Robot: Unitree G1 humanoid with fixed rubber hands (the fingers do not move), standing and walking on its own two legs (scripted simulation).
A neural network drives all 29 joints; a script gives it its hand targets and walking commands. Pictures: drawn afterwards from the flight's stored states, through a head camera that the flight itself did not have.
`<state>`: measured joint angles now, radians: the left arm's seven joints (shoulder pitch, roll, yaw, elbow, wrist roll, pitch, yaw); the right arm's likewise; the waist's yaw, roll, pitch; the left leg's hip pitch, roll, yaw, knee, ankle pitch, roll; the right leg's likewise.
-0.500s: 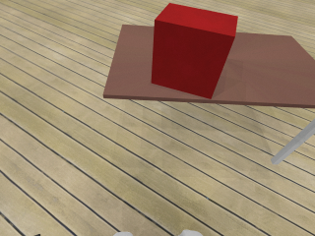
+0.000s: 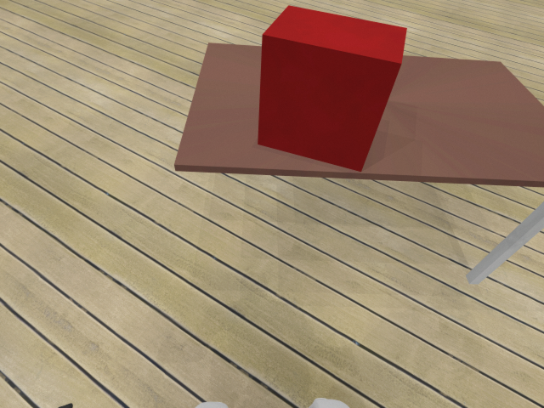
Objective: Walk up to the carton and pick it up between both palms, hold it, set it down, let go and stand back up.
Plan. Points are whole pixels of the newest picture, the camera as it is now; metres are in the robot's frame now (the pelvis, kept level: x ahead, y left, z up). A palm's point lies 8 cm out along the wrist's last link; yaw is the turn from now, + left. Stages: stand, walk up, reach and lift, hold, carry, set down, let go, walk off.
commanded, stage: walk up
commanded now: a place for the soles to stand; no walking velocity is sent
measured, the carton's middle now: (325, 91) +0.82 -0.14 +0.05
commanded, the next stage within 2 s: none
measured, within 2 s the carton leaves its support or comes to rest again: neither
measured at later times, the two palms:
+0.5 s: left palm out of the picture +0.13 +0.19 -0.07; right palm out of the picture +0.14 -0.44 -0.10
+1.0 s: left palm (161, 349) +0.23 +0.18 -0.11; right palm (500, 288) +0.34 -0.44 -0.07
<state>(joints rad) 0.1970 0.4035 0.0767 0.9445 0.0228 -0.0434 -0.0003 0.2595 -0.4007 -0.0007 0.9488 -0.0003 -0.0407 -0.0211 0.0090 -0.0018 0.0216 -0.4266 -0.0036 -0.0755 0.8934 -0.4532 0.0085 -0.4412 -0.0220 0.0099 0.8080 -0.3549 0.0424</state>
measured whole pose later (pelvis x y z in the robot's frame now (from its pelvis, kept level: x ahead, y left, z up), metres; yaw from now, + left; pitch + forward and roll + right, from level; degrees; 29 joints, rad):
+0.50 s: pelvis +0.09 -0.13 +0.02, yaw -2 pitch -3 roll +4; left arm 0.30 0.40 0.08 0.94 0.02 -0.07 -0.02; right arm 0.26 -0.41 0.00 1.00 0.00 -0.08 -0.02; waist 0.06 -0.02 0.03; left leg -0.42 -0.03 -0.08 1.17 -0.41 0.00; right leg -0.32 0.00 -0.02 0.77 -0.40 -0.06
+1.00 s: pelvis +0.24 -0.14 +0.01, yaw -4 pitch -2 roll +0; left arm 0.38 0.40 0.07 0.94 0.02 -0.08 0.01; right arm 0.21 -0.40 0.00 0.79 0.00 -0.05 0.01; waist 0.06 -0.03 0.10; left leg -0.44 -0.07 -0.05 0.75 -0.26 0.03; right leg -0.12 0.10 -0.02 0.83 -0.53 -0.04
